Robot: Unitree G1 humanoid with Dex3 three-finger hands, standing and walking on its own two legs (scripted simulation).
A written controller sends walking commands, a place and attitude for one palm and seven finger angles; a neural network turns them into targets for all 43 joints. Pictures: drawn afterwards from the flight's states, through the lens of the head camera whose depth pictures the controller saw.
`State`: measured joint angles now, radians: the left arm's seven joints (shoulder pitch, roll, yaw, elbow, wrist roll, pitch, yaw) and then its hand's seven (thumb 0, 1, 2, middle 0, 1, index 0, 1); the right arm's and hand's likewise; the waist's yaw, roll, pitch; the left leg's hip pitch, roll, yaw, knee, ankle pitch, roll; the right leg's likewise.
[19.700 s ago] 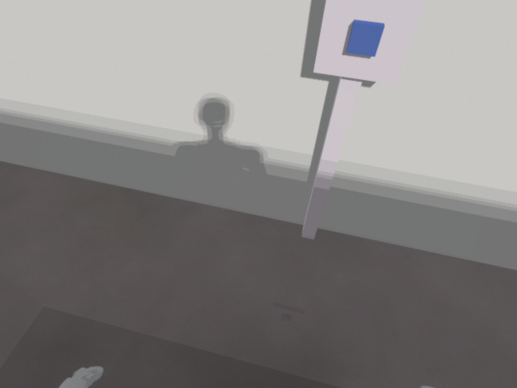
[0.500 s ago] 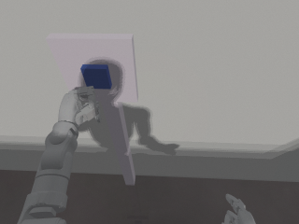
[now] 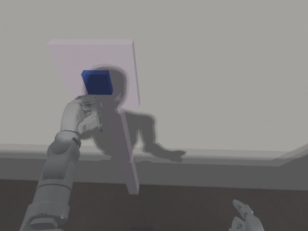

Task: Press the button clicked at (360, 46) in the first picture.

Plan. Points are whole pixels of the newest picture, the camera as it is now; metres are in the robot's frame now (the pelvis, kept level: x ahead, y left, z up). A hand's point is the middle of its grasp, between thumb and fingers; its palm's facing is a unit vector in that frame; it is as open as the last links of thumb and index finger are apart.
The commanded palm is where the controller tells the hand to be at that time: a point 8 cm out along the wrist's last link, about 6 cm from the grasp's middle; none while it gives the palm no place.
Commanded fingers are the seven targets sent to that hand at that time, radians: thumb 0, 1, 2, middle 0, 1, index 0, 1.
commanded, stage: aim a knuckle at the button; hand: left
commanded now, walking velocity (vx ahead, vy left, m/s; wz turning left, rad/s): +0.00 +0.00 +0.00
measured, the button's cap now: (98, 82) +0.47 +0.19 +0.16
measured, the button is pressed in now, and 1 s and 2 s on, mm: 0 0 13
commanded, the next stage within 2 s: press the button with the knuckle in 0.84 s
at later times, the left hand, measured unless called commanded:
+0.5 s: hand (99, 113) +0.38 +0.17 +0.13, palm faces +0.04 -1.00 -0.01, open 3.2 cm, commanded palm +0.35 +0.22 +0.14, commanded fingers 0.00 0.90 0.90 -1.30 -1.50 -1.30 -1.50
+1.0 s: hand (94, 116) +0.36 +0.18 +0.14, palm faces +0.03 -1.00 -0.01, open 3.1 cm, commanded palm +0.33 +0.22 +0.13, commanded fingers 0.00 0.90 0.90 -1.30 -1.50 -1.30 -1.50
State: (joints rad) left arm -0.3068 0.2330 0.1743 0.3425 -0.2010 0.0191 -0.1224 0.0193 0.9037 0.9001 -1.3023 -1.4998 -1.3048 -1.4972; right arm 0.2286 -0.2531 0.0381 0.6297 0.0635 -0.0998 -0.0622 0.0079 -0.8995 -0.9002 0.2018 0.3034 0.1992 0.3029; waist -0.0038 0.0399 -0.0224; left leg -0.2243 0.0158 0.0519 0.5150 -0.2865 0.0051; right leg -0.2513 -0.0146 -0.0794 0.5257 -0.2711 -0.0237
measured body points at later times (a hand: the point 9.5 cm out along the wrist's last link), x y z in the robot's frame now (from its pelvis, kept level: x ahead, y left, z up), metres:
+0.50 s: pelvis +0.00 +0.00 +0.00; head +0.01 -0.01 +0.45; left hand +0.37 +0.22 +0.13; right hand +0.13 -0.25 -0.10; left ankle -0.01 +0.12 -0.74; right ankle +0.01 -0.10 -0.74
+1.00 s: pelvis +0.00 +0.01 +0.00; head -0.01 +0.00 +0.45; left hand +0.35 +0.23 +0.14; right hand +0.17 -0.22 -0.09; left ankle -0.01 +0.12 -0.74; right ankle +0.01 -0.10 -0.74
